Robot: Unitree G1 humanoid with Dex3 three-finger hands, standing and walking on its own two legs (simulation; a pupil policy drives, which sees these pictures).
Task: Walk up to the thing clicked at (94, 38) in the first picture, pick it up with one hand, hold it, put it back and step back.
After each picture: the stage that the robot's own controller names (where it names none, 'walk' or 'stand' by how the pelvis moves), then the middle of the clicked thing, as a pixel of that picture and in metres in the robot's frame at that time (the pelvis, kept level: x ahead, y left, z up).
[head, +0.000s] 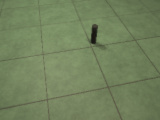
stand; (94, 34) +1.48 -0.16 -0.66
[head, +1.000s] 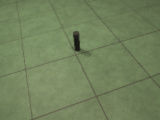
walk; (76, 41) +1.36 +0.16 -0.64
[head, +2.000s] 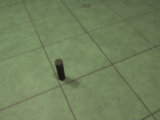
walk; (60, 70) +0.88 +0.25 -0.65
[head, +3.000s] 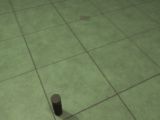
walk; (57, 105) +0.54 +0.18 -0.63
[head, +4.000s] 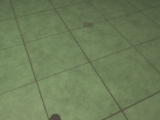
stand; out of the picture +0.40 +0.18 -0.65
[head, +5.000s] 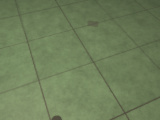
stand; out of the picture +0.38 +0.17 -0.64
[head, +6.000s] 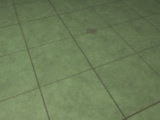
stand; out of the picture +0.38 +0.16 -0.66
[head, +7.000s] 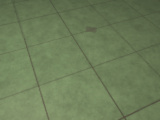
stand; out of the picture +0.38 +0.17 -0.66
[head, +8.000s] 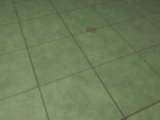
stand; out of the picture +0.37 +0.16 -0.66
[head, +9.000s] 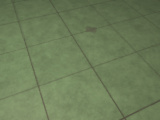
stand; out of the picture +0.37 +0.16 -0.66
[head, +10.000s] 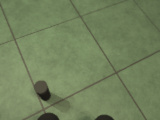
go down; (43, 91) +0.40 +0.19 -0.49
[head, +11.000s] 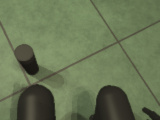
go down; (28, 62) +0.45 +0.23 -0.28
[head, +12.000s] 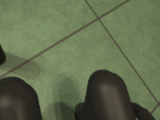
close in; out of the picture +0.43 +0.26 -0.18
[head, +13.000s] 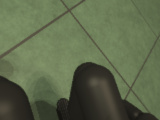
close; out of the picture +0.42 +0.29 -0.15
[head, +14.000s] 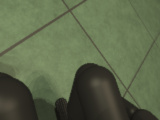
lift; out of the picture +0.40 +0.29 -0.16
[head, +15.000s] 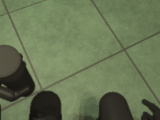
lift; (16, 77) +0.33 +0.21 +0.00
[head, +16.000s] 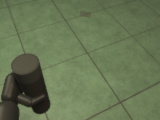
hold; (34, 88) +0.32 +0.16 +0.03
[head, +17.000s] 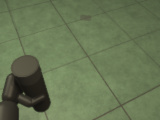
hold; (35, 88) +0.32 +0.16 +0.03
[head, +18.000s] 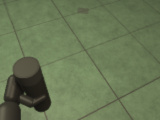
crouch; (35, 88) +0.32 +0.16 +0.01
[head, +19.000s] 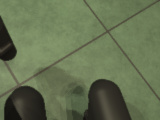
lower; out of the picture +0.47 +0.23 -0.05
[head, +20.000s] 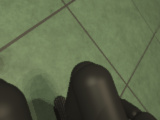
lower; out of the picture +0.43 +0.30 -0.16
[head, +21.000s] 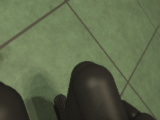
lower; out of the picture +0.43 +0.31 -0.16
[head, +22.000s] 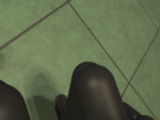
lower; out of the picture +0.42 +0.31 -0.16
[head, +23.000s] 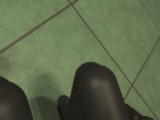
lower; out of the picture +0.41 +0.30 -0.16
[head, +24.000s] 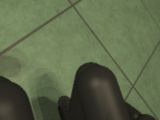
draw back; out of the picture +0.41 +0.28 -0.16
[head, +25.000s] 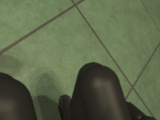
stand; out of the picture +0.41 +0.28 -0.16
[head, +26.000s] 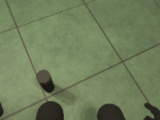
walk; (46, 82) +0.42 +0.19 -0.43
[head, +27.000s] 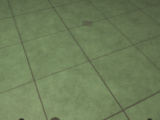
stand; out of the picture +0.38 +0.17 -0.60
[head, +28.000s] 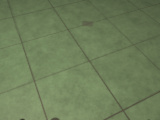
stand; out of the picture +0.38 +0.17 -0.60
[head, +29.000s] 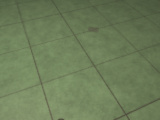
stand; out of the picture +0.39 +0.15 -0.65
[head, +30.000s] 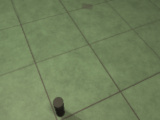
walk; (59, 107) +0.44 +0.14 -0.63
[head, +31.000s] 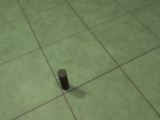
walk; (63, 80) +0.66 +0.19 -0.63
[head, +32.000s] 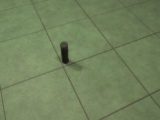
walk; (64, 53) +0.98 +0.15 -0.63
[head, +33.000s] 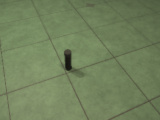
stand; (68, 60) +1.05 +0.14 -0.65
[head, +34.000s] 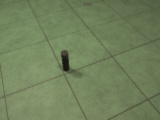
stand; (65, 61) +1.03 +0.16 -0.66
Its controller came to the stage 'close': yes
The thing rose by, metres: 0.68
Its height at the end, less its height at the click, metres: +0.00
